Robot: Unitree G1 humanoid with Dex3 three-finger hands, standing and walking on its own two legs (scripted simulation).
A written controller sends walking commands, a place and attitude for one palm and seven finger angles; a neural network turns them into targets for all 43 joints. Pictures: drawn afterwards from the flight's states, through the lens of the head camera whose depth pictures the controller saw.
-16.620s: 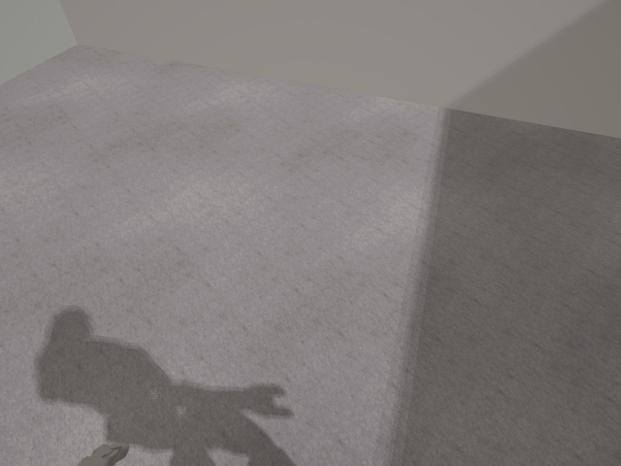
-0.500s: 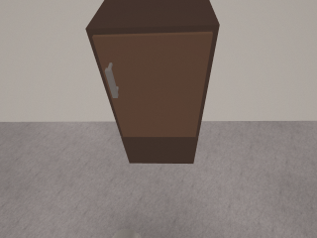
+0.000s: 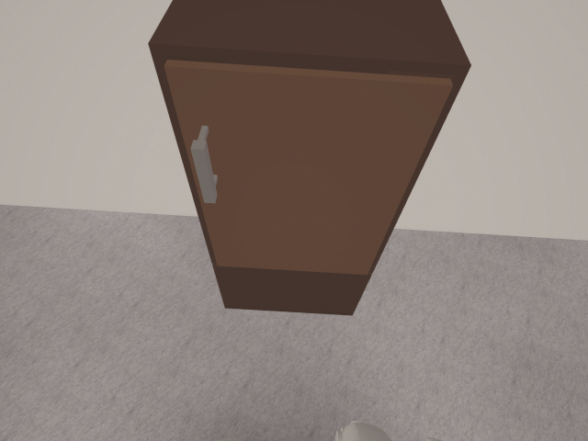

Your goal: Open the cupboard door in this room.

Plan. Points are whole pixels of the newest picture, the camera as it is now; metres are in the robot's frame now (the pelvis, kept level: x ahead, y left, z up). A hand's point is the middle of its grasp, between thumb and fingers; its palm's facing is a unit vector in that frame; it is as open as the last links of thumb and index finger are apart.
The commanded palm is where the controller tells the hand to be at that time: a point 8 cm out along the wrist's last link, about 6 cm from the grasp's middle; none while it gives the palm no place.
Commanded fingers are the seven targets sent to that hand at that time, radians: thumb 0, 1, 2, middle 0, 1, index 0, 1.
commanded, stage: come to a stop and stand still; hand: left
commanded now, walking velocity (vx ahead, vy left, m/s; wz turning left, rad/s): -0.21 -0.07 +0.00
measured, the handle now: (207, 165) +0.53 +0.20 +0.01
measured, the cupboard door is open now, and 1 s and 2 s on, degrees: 0 0 0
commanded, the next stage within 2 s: none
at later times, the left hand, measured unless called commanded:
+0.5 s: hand out of the picture +0.03 +0.11 -0.14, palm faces +0.05 -0.95 -0.30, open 7.3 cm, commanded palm none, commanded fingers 0.00 0.90 0.90 -0.20 -0.30 -0.20 -0.30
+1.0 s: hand out of the picture -0.07 +0.18 -0.18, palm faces +0.05 -0.99 -0.14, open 7.3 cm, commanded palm none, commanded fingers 0.00 0.90 0.90 -0.20 -0.30 -0.20 -0.30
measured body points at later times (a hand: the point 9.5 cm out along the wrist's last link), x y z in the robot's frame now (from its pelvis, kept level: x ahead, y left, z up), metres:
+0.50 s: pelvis -0.02 -0.08 +0.01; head +0.02 -0.13 +0.45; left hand +0.03 +0.16 -0.12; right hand +0.02 -0.33 -0.17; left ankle -0.09 +0.09 -0.64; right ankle +0.03 -0.17 -0.74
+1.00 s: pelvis -0.07 -0.01 +0.01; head -0.07 +0.03 +0.46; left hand -0.07 +0.23 -0.16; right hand -0.09 -0.23 -0.13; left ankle -0.11 +0.08 -0.74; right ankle -0.06 -0.15 -0.67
